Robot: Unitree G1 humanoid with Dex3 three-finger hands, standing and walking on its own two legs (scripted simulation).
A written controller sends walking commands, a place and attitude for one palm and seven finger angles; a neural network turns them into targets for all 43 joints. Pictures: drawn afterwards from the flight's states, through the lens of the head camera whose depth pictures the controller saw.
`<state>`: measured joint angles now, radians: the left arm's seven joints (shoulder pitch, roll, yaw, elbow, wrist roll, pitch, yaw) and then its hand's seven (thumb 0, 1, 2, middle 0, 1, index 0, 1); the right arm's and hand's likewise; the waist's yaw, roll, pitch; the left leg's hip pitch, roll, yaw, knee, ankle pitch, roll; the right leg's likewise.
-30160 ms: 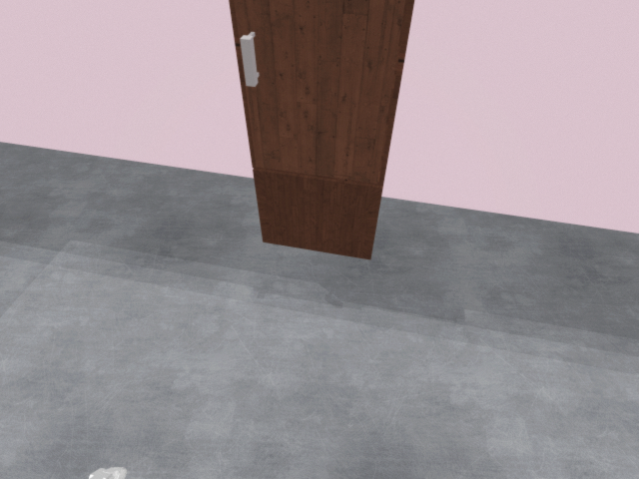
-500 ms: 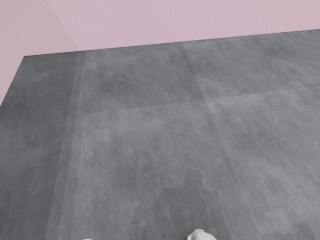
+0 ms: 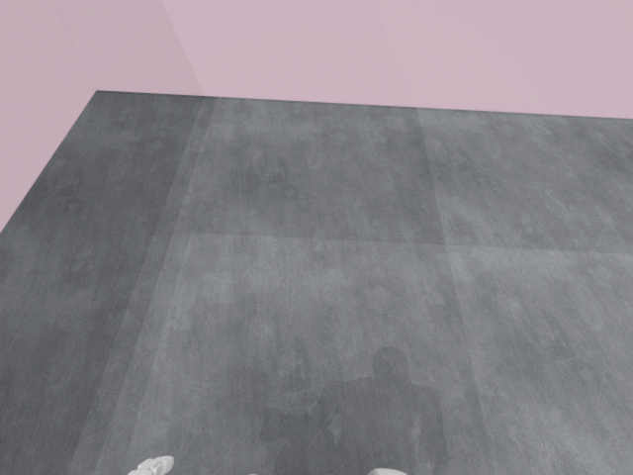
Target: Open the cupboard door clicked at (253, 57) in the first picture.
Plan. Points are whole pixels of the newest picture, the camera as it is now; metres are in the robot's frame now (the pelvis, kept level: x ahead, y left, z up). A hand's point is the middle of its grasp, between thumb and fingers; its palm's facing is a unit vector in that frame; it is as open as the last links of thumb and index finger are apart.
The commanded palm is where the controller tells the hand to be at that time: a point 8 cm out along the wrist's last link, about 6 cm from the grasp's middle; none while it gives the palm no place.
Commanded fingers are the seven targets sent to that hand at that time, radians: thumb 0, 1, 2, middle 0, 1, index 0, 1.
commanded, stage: turn to face it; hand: left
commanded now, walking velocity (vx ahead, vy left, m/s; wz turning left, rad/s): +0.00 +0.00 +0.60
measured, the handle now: out of the picture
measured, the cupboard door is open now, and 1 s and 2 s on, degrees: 43 43 43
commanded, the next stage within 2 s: none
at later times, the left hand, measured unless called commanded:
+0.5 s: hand out of the picture +0.01 +0.13 -0.16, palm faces +0.36 -0.90 -0.25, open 7.4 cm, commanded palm none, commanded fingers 0.00 0.90 0.90 -0.20 -0.30 -0.20 -0.30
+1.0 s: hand out of the picture +0.04 +0.10 -0.15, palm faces +0.60 -0.75 -0.28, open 7.4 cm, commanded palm none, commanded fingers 0.00 0.90 0.90 -0.20 -0.30 -0.20 -0.30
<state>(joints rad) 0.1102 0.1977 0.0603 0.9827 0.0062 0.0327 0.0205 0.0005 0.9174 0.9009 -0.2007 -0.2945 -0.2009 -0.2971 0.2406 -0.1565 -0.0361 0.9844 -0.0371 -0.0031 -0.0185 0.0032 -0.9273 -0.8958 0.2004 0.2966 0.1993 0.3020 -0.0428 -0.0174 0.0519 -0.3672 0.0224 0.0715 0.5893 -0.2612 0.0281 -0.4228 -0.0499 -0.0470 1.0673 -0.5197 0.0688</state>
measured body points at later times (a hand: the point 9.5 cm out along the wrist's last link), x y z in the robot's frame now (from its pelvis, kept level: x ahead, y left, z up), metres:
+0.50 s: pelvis +0.05 -0.07 +0.00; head +0.10 -0.05 +0.45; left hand -0.01 +0.18 -0.14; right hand +0.27 -0.27 -0.13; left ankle +0.02 +0.05 -0.71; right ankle +0.03 -0.16 -0.73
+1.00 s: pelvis +0.09 -0.11 +0.01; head +0.14 -0.09 +0.45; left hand +0.01 +0.14 -0.13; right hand +0.32 -0.27 -0.15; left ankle +0.00 -0.02 -0.66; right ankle +0.16 -0.20 -0.73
